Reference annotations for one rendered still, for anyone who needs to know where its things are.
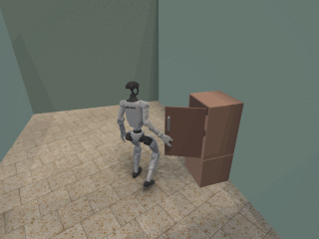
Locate robot torso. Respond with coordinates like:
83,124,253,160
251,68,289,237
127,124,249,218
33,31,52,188
124,98,145,142

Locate robot right hand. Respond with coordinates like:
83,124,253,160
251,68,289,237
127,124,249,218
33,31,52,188
162,134,173,147

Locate left robot upper arm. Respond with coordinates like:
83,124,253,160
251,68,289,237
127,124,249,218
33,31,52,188
117,100,126,122

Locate right robot foot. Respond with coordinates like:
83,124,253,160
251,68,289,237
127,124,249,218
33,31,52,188
144,179,156,187

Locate handle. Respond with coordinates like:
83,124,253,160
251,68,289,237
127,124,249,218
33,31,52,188
166,116,170,131

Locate right robot forearm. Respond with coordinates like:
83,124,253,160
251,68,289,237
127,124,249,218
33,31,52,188
146,119,164,138

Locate robot left hand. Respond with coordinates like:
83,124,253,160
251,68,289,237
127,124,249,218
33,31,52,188
120,131,127,142

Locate cupboard door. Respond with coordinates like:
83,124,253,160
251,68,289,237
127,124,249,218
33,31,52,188
164,106,206,158

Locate left robot forearm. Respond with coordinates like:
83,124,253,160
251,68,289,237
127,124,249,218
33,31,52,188
117,120,126,133

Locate right robot upper arm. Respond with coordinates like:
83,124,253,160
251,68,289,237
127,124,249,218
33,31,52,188
140,101,150,126

